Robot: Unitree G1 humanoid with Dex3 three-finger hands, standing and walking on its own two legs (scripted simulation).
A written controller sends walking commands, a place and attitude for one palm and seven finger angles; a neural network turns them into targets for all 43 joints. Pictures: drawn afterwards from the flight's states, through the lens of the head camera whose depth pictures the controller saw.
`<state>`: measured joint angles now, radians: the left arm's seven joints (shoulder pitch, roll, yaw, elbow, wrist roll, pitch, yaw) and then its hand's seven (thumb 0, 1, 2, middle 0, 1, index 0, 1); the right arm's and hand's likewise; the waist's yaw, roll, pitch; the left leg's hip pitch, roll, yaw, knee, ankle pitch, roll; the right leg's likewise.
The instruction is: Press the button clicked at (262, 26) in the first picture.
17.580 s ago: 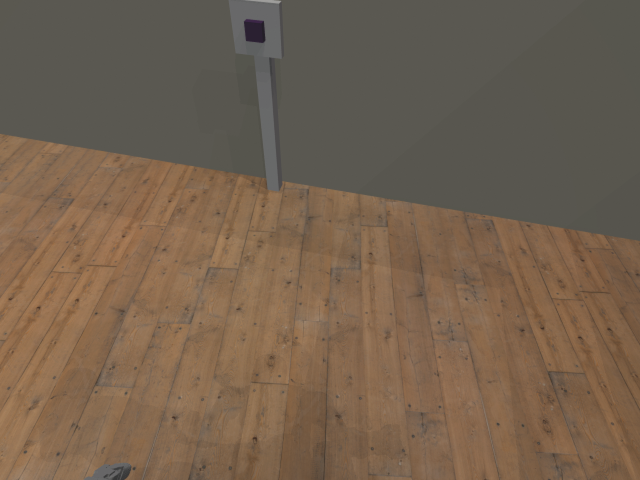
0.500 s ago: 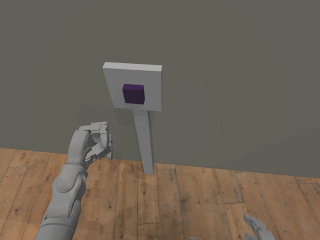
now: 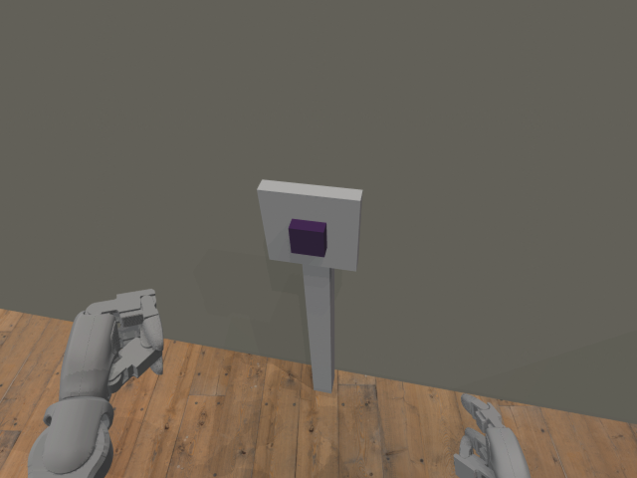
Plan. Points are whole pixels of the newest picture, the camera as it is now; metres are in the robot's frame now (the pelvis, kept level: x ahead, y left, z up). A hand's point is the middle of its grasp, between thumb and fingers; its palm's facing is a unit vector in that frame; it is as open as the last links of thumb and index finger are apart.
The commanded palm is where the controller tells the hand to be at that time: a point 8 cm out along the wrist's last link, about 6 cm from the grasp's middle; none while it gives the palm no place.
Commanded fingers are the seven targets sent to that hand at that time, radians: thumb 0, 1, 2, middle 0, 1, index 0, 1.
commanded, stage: draw the hand back to the body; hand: left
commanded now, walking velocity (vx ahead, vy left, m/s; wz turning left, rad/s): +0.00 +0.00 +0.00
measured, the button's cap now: (308, 236) +0.52 +0.09 -0.02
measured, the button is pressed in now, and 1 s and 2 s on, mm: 0 0 0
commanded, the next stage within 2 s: step back with the hand held close in 0.54 s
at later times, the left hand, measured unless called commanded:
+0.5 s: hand (82, 365) +0.17 +0.24 +0.16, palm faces +0.40 -0.83 -0.38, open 3.1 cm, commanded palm +0.12 +0.28 +0.18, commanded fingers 0.00 0.90 0.90 -1.30 -1.50 -1.30 -1.50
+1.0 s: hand (82, 375) +0.16 +0.24 +0.15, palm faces +0.27 -0.82 -0.50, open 3.1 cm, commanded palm +0.10 +0.29 +0.18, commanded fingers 0.00 0.90 0.90 -1.30 -1.50 -1.30 -1.50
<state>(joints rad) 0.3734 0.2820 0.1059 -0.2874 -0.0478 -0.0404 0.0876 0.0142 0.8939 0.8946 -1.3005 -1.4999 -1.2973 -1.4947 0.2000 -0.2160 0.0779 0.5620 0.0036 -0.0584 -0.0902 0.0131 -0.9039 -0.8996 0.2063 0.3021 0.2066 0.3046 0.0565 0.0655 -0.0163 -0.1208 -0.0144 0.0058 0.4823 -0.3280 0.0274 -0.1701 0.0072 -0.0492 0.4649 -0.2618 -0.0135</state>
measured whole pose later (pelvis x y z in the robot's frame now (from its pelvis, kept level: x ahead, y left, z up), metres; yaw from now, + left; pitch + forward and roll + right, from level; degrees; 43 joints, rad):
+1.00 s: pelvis -0.04 +0.01 +0.00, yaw -2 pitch +1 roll +0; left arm 0.63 0.38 0.34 -0.53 -0.03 -0.18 0.11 0.01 0.89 0.89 -1.30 -1.50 -1.30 -1.49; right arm 0.20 -0.25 -0.02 0.57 0.00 -0.02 -0.08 0.01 -0.90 -0.90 0.21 0.30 0.21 0.30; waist -0.01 0.03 0.02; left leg -0.23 -0.02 0.04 0.46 -0.25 0.04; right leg -0.28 0.00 -0.01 0.42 -0.16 0.00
